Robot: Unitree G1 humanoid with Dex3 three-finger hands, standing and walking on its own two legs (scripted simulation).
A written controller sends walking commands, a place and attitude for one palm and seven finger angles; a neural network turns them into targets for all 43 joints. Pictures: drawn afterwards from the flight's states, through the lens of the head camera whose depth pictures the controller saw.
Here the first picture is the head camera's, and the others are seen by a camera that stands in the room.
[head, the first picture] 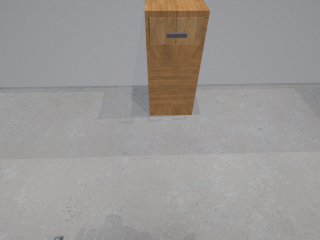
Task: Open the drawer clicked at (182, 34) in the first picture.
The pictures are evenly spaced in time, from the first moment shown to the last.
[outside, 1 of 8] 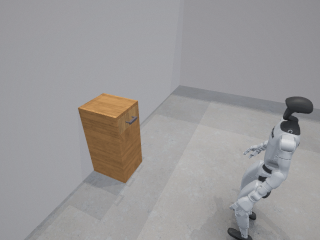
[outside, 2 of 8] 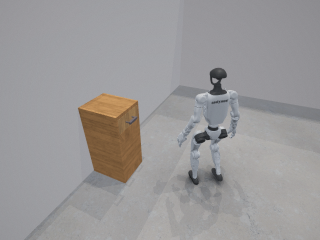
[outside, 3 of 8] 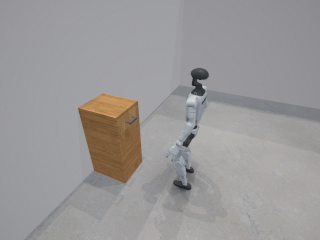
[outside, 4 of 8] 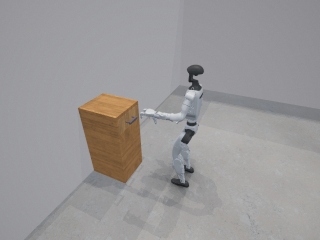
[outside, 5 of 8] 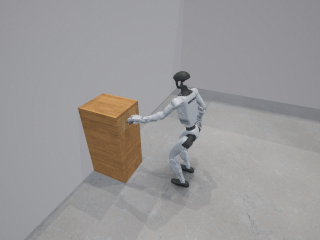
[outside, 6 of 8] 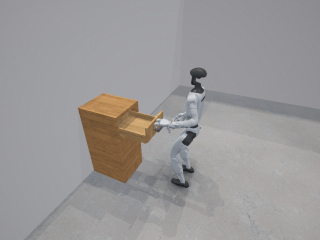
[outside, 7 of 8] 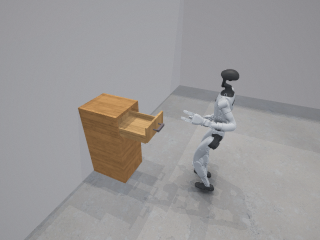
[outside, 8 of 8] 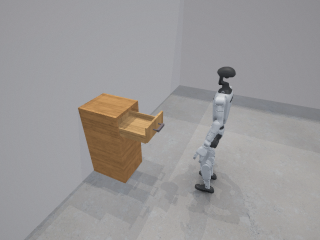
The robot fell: no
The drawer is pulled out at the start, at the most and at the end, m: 0.00 0.30 0.30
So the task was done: yes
